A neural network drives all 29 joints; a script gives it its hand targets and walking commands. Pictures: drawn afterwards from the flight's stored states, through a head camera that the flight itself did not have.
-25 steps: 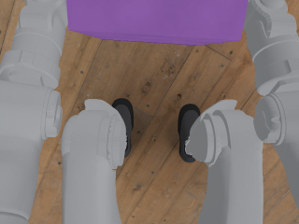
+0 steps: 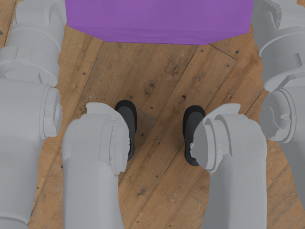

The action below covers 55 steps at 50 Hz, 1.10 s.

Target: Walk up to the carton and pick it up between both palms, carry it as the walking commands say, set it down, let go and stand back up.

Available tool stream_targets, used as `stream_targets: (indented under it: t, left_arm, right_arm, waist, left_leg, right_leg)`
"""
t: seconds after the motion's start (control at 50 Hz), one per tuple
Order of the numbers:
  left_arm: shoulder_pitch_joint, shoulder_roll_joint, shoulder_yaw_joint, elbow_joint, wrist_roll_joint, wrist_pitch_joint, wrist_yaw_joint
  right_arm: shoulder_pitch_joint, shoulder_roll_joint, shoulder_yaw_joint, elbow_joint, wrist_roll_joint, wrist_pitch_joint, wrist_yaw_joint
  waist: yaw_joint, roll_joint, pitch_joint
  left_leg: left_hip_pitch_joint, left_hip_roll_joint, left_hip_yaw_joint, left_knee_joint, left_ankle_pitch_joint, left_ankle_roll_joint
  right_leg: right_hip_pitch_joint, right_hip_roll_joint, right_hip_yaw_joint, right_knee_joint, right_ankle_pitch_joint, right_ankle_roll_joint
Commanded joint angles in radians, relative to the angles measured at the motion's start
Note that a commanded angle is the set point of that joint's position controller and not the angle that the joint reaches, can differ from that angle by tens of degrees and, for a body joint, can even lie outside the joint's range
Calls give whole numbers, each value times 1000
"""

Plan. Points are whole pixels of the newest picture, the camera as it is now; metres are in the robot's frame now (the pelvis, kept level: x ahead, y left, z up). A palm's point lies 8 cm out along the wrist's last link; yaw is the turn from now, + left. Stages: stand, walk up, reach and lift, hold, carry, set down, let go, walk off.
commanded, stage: reach and lift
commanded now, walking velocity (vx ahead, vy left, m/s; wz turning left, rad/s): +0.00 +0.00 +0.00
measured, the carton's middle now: out of the picture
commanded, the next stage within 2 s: none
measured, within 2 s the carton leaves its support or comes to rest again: leaves its support in 0.18 s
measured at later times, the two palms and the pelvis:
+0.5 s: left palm out of the picture +0.55 +0.22 -0.13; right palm out of the picture +0.56 -0.15 -0.12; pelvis +0.00 +0.00 +0.02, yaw +1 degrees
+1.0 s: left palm out of the picture +0.54 +0.21 -0.08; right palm out of the picture +0.56 -0.15 -0.07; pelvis -0.01 +0.00 +0.05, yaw +1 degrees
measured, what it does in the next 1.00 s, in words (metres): rises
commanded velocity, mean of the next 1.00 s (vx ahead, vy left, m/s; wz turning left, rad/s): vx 0.00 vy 0.00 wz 0.00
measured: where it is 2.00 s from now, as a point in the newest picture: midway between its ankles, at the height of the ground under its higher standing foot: (159, 142)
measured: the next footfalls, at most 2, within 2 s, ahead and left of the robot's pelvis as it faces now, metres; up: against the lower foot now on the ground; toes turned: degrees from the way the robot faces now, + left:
none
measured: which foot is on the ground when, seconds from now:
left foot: down 0.00-1.00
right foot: down 0.00-1.00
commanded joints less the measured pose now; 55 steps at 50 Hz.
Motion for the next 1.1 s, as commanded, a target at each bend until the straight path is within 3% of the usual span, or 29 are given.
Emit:
stream_targets:
  t: [0.0,0.02,0.12,0.14,0.16,0.18,0.24,0.28,0.3,0.34,0.36,0.38,0.42,0.44,0.46,0.52,0.64,0.68,0.72,0.74,0.8,0.82,0.88,0.9,0.94,0.96,1.0,1.06,1.08]
  left_arm:
    - [-568,-874,-145,-387,-21,-4,-218]
    - [-604,-838,-149,-421,-29,-6,-215]
    - [-700,-828,-183,-565,-58,8,-210]
    - [-722,-807,-181,-545,-55,10,-204]
    - [-710,-819,-175,-526,-48,12,-200]
    - [-726,-792,-175,-569,-53,12,-197]
    - [-726,-807,-189,-608,-40,27,-190]
    - [-698,-854,-193,-540,-36,45,-200]
    - [-662,-861,-182,-489,-17,57,-207]
    - [-636,-922,-167,-467,2,70,-222]
    - [-622,-926,-158,-485,11,76,-226]
    - [-573,-953,-136,-423,23,84,-235]
    - [-590,-961,-139,-468,32,86,-244]
    - [-613,-971,-147,-546,11,81,-244]
    - [-613,-965,-132,-530,27,87,-241]
    - [-648,-961,-161,-657,4,101,-238]
    - [-616,-979,-183,-639,32,159,-233]
    - [-652,-970,-154,-636,57,164,-233]
    - [-674,-1003,-182,-709,37,165,-236]
    - [-671,-975,-179,-711,43,171,-232]
    - [-607,-1037,-152,-595,87,188,-250]
    - [-626,-1045,-156,-602,93,191,-253]
    - [-645,-1074,-160,-702,81,200,-260]
    - [-656,-1042,-154,-668,92,209,-259]
    - [-625,-1074,-167,-718,80,217,-267]
    - [-613,-1068,-143,-712,105,227,-265]
    - [-566,-1097,-155,-716,98,245,-268]
    - [-592,-1079,-156,-794,92,256,-261]
    - [-601,-1049,-157,-787,103,255,-262]
  right_arm:
    - [-576,885,224,-334,6,-5,242]
    - [-612,897,247,-370,23,-3,238]
    - [-657,901,279,-485,29,18,220]
    - [-688,893,292,-497,45,19,215]
    - [-687,904,297,-494,44,20,211]
    - [-678,922,312,-511,62,27,206]
    - [-690,923,303,-540,59,44,201]
    - [-670,913,284,-493,37,52,204]
    - [-665,917,278,-474,27,59,207]
    - [-645,925,246,-455,-9,68,217]
    - [-645,942,238,-479,-9,72,225]
    - [-649,949,237,-465,-28,75,225]
    - [-594,1001,222,-434,-39,87,241]
    - [-618,999,245,-533,-31,84,240]
    - [-614,997,245,-509,-32,91,243]
    - [-601,1019,265,-599,-28,112,246]
    - [-673,983,317,-674,-18,151,246]
    - [-670,986,282,-624,-49,167,250]
    - [-682,1001,306,-700,-37,167,251]
    - [-678,1015,310,-685,-27,176,254]
    - [-619,1026,251,-575,-74,181,272]
    - [-610,1040,240,-548,-91,188,276]
    - [-612,1065,259,-628,-81,203,290]
    - [-597,1056,246,-580,-80,211,292]
    - [-562,1084,233,-608,-92,224,294]
    - [-575,1079,236,-621,-100,233,298]
    - [-616,1066,285,-726,-85,236,298]
    - [-634,1073,307,-793,-76,254,290]
    - [-560,1083,286,-711,-100,268,292]
  waist:
    - [5,29,-1497]
    - [21,7,-1551]
    - [14,-8,-1748]
    - [37,13,-1754]
    - [22,-3,-1779]
    - [51,13,-1831]
    - [40,37,-1878]
    - [6,40,-1803]
    - [24,63,-1737]
    - [-14,66,-1708]
    - [6,72,-1727]
    - [-11,34,-1686]
    - [-7,42,-1721]
    - [-17,36,-1831]
    - [7,47,-1843]
    - [-12,40,-2004]
    - [-1,42,-2077]
    - [-12,42,-1990]
    - [-25,27,-2100]
    - [5,49,-2094]
    - [-14,79,-1949]
    - [-36,62,-1946]
    - [-30,79,-2137]
    - [-23,91,-2083]
    - [-54,83,-2155]
    - [-24,90,-2171]
    - [-9,72,-2287]
    - [-18,25,-2380]
    - [-31,39,-2316]
  left_leg:
    - [667,-54,22,-144,322,-7]
    - [689,-53,37,-136,335,-9]
    - [758,-55,40,-144,360,-2]
    - [750,-56,57,-143,325,-9]
    - [766,-57,65,-144,325,-9]
    - [786,-55,76,-140,334,-12]
    - [844,-59,69,-168,339,-6]
    - [809,-63,66,-176,293,-8]
    - [795,-59,73,-191,260,-13]
    - [760,-64,73,-193,238,-14]
    - [766,-73,70,-210,248,-10]
    - [735,-63,71,-203,241,-12]
    - [742,-69,73,-208,266,-10]
    - [804,-76,71,-215,322,-9]
    - [818,-75,78,-206,332,-16]
    - [905,-79,63,-209,428,-9]
    - [964,-84,70,-244,377,-10]
    - [934,-83,66,-262,312,-7]
    - [965,-88,63,-267,355,-9]
    - [980,-86,69,-278,346,-10]
    - [919,-83,71,-305,260,-13]
    - [921,-83,57,-313,264,-12]
    - [1019,-93,65,-319,331,-17]
    - [982,-88,75,-320,298,-23]
    - [1028,-90,73,-342,329,-23]
    - [1039,-95,76,-344,337,-22]
    - [1087,-104,81,-349,393,-21]
    - [1132,-111,73,-366,418,-14]
    - [1085,-106,85,-366,370,-23]
  right_leg:
    - [470,45,-69,-137,310,-30]
    - [503,44,-71,-145,321,-26]
    - [628,50,-77,-139,363,-25]
    - [629,46,-69,-147,332,-23]
    - [662,50,-80,-163,333,-22]
    - [684,49,-64,-159,349,-24]
    - [680,56,-86,-162,352,-19]
    - [632,58,-90,-179,297,-26]
    - [588,54,-82,-196,255,-28]
    - [588,54,-86,-205,239,-35]
    - [590,60,-92,-201,250,-30]
    - [584,55,-91,-209,242,-27]
    - [584,62,-92,-202,268,-29]
    - [655,68,-91,-208,327,-21]
    - [640,68,-88,-210,319,-24]
    - [689,77,-94,-212,399,-23]
    - [730,71,-102,-253,339,-14]
    - [645,67,-109,-267,260,-20]
    - [715,73,-108,-278,310,-19]
    - [705,72,-97,-283,301,-16]
    - [623,72,-107,-308,215,-29]
    - [596,69,-122,-305,218,-24]
    - [701,77,-111,-316,286,-25]
    - [658,73,-114,-322,260,-26]
    - [703,78,-127,-333,294,-16]
    - [696,75,-123,-338,290,-13]
    - [775,77,-113,-353,346,-13]
    - [825,83,-122,-370,370,-2]
    - [790,82,-107,-392,335,-13]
